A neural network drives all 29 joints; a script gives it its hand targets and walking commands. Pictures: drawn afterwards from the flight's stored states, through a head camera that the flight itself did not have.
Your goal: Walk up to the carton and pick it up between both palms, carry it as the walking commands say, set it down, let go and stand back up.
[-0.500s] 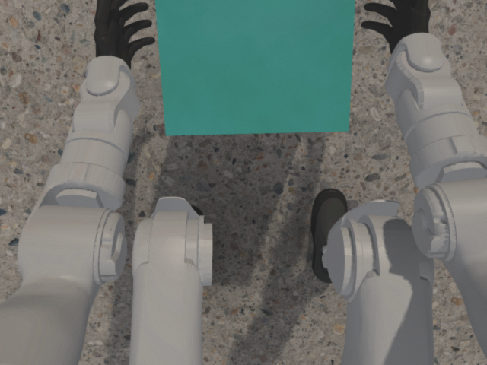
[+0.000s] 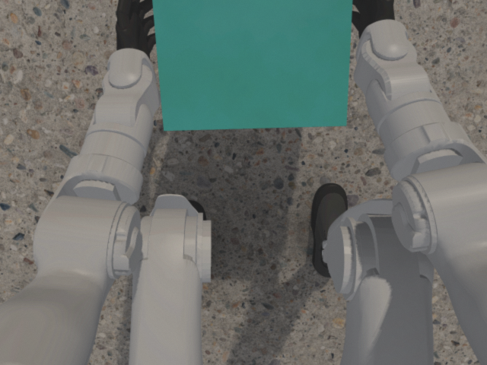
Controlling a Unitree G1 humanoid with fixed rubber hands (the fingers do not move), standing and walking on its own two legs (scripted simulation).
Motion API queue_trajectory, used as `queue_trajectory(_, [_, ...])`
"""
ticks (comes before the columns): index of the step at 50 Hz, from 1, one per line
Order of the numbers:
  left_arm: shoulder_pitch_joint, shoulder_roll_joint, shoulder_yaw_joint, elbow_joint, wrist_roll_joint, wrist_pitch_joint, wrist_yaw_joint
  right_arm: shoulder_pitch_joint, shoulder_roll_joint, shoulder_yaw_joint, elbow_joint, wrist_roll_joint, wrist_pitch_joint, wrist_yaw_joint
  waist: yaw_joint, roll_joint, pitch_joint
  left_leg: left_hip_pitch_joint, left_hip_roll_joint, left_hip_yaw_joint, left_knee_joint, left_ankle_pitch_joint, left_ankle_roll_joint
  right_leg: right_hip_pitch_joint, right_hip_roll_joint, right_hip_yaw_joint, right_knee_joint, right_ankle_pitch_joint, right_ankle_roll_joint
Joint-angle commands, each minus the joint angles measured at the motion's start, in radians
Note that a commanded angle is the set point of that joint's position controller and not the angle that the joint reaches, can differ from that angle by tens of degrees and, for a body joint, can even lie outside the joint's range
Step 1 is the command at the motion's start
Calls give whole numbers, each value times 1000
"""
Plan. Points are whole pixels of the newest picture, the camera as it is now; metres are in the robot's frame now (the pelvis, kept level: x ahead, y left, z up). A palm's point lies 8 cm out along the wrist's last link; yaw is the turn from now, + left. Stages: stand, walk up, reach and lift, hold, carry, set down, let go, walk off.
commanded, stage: reach and lift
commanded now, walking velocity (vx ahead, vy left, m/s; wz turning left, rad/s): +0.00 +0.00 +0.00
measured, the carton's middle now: (252, 68) +0.49 +0.00 -0.25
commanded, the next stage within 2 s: none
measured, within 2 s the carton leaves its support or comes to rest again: leaves its support in 0.56 s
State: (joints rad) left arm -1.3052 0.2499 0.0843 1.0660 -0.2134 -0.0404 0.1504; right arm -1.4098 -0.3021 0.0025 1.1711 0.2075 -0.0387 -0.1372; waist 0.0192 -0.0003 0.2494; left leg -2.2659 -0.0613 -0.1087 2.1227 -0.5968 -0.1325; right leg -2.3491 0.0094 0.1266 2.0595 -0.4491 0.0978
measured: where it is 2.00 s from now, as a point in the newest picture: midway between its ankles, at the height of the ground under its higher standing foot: (257, 252)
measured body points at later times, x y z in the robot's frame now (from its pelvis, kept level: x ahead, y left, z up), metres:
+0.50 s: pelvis +0.00 +0.00 -0.02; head +0.36 +0.00 +0.25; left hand +0.53 +0.15 -0.19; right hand +0.55 -0.15 -0.19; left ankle +0.10 +0.15 -0.35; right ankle +0.13 -0.15 -0.35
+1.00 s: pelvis +0.00 +0.00 +0.00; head +0.33 -0.01 +0.30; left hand +0.54 +0.15 -0.13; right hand +0.55 -0.16 -0.13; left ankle +0.10 +0.15 -0.35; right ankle +0.13 -0.15 -0.35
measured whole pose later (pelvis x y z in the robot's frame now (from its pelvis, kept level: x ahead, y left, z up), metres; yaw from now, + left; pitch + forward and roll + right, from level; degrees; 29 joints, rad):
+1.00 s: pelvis +0.00 +0.00 +0.00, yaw +0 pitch +44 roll +2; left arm -1.23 0.12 0.34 0.82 0.02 0.22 0.10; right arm -1.29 -0.20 -0.27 0.92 -0.03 0.20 -0.12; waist 0.02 0.01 0.08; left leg -2.29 -0.06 -0.09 2.10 -0.58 -0.12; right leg -2.36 0.02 0.14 2.03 -0.43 0.10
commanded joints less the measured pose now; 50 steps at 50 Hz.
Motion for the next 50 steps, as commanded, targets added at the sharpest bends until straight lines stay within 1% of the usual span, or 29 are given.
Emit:
queue_trajectory(1, [-238, -25, -46, -112, -3, -22, -22, -156, 32, 2, -86, -11, -24, 1, -11, -3, -1146, 438, -17, 197, -212, 284, 33, 776, 36, -199, -93, 235, -46])
queue_trajectory(5, [-291, -128, -98, -126, -11, -25, -42, -209, 147, 43, -89, -1, -29, 23, -2, -1, -1150, 442, -26, 200, -213, 289, 34, 773, 46, -203, -90, 237, -49])
queue_trajectory(7, [-340, -225, -127, -134, -10, -19, -64, -255, 248, 63, -90, -5, -25, 44, -1, -3, -1150, 439, -31, 203, -214, 284, 34, 764, 51, -207, -88, 232, -49])
queue_trajectory(9, [-413, -362, -161, -146, -8, -9, -99, -318, 384, 83, -93, -16, -16, 77, -9, -6, -1147, 432, -39, 206, -211, 277, 35, 748, 56, -212, -83, 228, -49])
queue_trajectory(12, [-542, -617, -199, -165, 15, 18, -172, -420, 641, 103, -91, -51, 12, 144, -25, 0, -1130, 414, -54, 211, -203, 261, 37, 714, 69, -221, -69, 220, -53])
queue_trajectory(14, [-578, -688, -188, -174, 37, 38, -203, -440, 709, 85, -89, -75, 33, 176, -28, 2, -1119, 406, -63, 218, -196, 249, 42, 696, 74, -228, -59, 210, -56])
queue_trajectory(17, [-610, -756, -169, -180, 60, 64, -235, -463, 782, 71, -112, -89, 59, 213, -25, 6, -1124, 408, -69, 227, -184, 232, 52, 670, 80, -236, -51, 196, -60])
queue_trajectory(18, [-616, -773, -165, -184, 66, 72, -244, -464, 804, 69, -122, -90, 67, 224, -18, 11, -1125, 400, -69, 231, -181, 225, 54, 669, 82, -235, -49, 189, -63])
queue_trajectory(21, [-624, -821, -158, -199, 76, 90, -264, -467, 857, 71, -159, -90, 87, 247, -7, 8, -1120, 380, -70, 234, -173, 230, 62, 657, 87, -235, -43, 198, -67])
queue_trajectory(25, [-625, -854, -160, -231, 79, 104, -281, -448, 907, 66, -182, -88, 102, 262, -3, 11, -1137, 371, -70, 237, -164, 250, 67, 661, 92, -233, -39, 223, -73])
queue_trajectory(29, [-628, -873, -175, -282, 78, 116, -287, -442, 936, 72, -209, -80, 116, 269, 1, 19, -1197, 399, -69, 238, -162, 278, 67, 676, 95, -235, -37, 248, -74])
queue_trajectory(34, [-619, -911, -202, -355, 73, 141, -288, -438, 969, 96, -277, -75, 138, 270, -2, 22, -1334, 476, -72, 243, -173, 317, 64, 742, 98, -247, -47, 280, -71])
queue_trajectory(37, [-609, -938, -204, -369, 88, 165, -294, -424, 997, 103, -292, -91, 162, 277, 1, 17, -1349, 479, -73, 244, -190, 294, 67, 742, 99, -252, -61, 254, -69])
queue_trajectory(44, [-588, -994, -178, -372, 129, 218, -314, -436, 1053, 101, -342, -134, 211, 295, 5, -23, -1342, 457, -78, 241, -235, 230, 81, 725, 103, -261, -101, 184, -66])
queue_trajectory(50, [-573, -1028, -170, -382, 147, 251, -328, -449, 1082, 101, -384, -157, 241, 301, 4, -45, -1372, 447, -84, 243, -270, 214, 84, 753, 108, -262, -136, 173, -65])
